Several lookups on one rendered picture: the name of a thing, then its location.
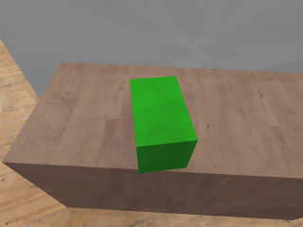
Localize carton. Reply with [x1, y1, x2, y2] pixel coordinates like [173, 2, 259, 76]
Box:
[130, 76, 198, 174]

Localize pedestal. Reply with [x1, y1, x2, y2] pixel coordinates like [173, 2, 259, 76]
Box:
[2, 62, 303, 220]

